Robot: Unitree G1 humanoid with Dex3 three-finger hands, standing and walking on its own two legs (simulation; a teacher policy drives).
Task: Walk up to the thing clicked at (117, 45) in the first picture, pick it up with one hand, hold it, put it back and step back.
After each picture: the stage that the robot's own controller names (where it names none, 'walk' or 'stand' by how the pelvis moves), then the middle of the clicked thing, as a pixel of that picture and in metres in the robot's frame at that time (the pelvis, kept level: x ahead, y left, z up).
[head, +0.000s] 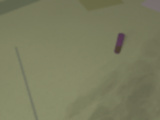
stand; (119, 43) +1.33 -0.36 -0.66
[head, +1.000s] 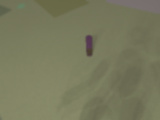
walk; (89, 46) +1.26 +0.04 -0.63
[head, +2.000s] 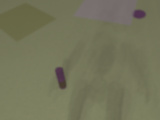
walk; (61, 78) +0.85 +0.28 -0.65
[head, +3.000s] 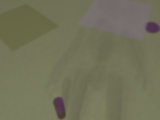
walk; (60, 109) +0.53 +0.22 -0.64
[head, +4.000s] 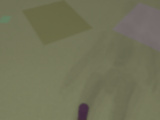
stand; (82, 115) +0.49 +0.00 -0.63
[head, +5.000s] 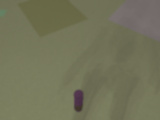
stand; (78, 101) +0.56 +0.04 -0.63
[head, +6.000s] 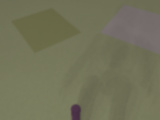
stand; (76, 116) +0.52 +0.07 -0.65
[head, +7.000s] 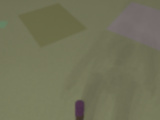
stand; (79, 111) +0.54 +0.04 -0.66
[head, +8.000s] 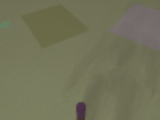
stand; (80, 113) +0.53 +0.03 -0.66
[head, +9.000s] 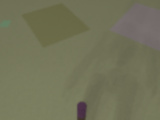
stand; (81, 113) +0.52 +0.02 -0.66
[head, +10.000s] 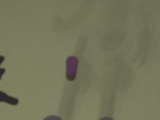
go down; (71, 69) +0.57 +0.04 -0.47
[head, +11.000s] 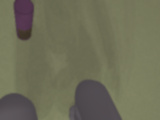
go down; (24, 22) +0.62 +0.12 -0.28
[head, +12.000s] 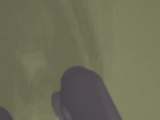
close in; out of the picture +0.61 +0.16 -0.21
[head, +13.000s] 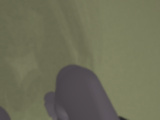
go down; out of the picture +0.60 +0.18 -0.21
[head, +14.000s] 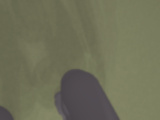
approach; out of the picture +0.61 +0.15 -0.25
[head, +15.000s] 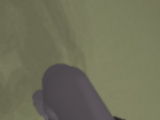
close; out of the picture +0.60 +0.19 -0.21
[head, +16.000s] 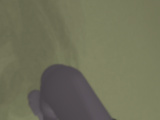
close; out of the picture +0.60 +0.17 -0.23
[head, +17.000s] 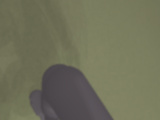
close; out of the picture +0.60 +0.17 -0.23
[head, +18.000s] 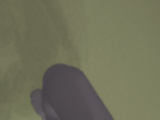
close; out of the picture +0.60 +0.18 -0.23
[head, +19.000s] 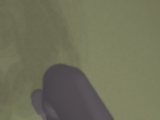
close; out of the picture +0.61 +0.18 -0.23
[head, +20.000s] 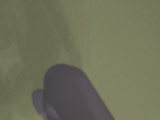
close; out of the picture +0.60 +0.19 -0.23
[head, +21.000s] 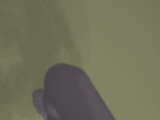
close; out of the picture +0.60 +0.19 -0.23
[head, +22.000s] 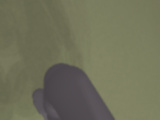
close; out of the picture +0.60 +0.19 -0.23
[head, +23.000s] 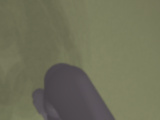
close; out of the picture +0.60 +0.19 -0.22
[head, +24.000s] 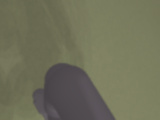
close; out of the picture +0.60 +0.19 -0.22
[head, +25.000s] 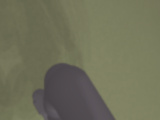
close in; out of the picture +0.60 +0.19 -0.22
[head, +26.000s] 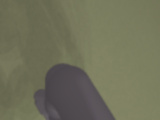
close in; out of the picture +0.60 +0.19 -0.22
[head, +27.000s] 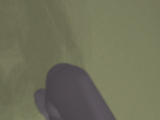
close; out of the picture +0.60 +0.19 -0.22
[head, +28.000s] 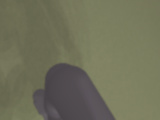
close in; out of the picture +0.60 +0.19 -0.22
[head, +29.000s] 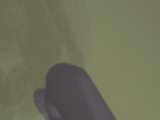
close; out of the picture +0.60 +0.19 -0.22
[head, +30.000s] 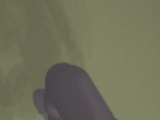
close in; out of the picture +0.60 +0.19 -0.22
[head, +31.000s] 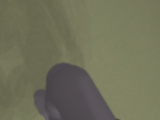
close in; out of the picture +0.60 +0.19 -0.22
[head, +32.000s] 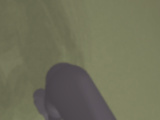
close; out of the picture +0.60 +0.19 -0.22
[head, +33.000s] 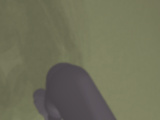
close; out of the picture +0.60 +0.19 -0.22
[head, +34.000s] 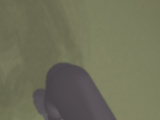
close; out of the picture +0.60 +0.19 -0.22
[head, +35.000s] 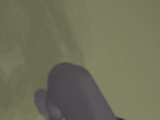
close; out of the picture +0.60 +0.19 -0.22
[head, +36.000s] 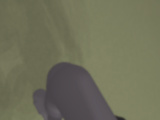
close; out of the picture +0.60 +0.20 -0.22
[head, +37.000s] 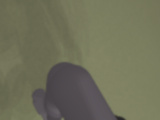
close; out of the picture +0.59 +0.20 -0.22
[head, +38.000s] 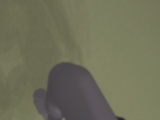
close; out of the picture +0.59 +0.20 -0.22
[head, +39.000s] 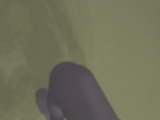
close; out of the picture +0.59 +0.20 -0.21
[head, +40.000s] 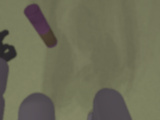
stand; (43, 28) +0.63 +0.15 -0.32
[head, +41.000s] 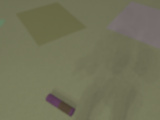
stand; (60, 104) +0.63 +0.16 -0.68
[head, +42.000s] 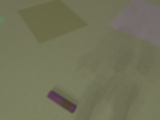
stand; (61, 101) +0.64 +0.16 -0.68
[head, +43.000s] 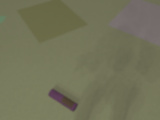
stand; (62, 99) +0.65 +0.15 -0.68
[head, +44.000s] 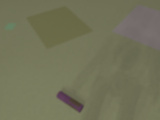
stand; (69, 101) +0.68 +0.15 -0.75
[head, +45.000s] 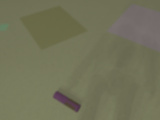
stand; (66, 101) +0.68 +0.16 -0.75
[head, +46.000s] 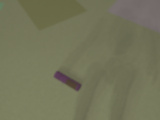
walk; (67, 80) +0.73 +0.15 -0.73
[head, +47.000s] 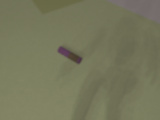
walk; (69, 55) +1.00 +0.13 -0.73
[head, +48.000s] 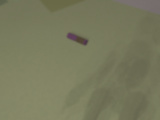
stand; (77, 38) +1.39 +0.20 -0.73
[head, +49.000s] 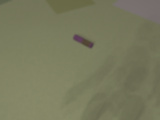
stand; (83, 41) +1.40 +0.06 -0.74
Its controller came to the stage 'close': yes
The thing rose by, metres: 0.00
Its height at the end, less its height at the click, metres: -0.09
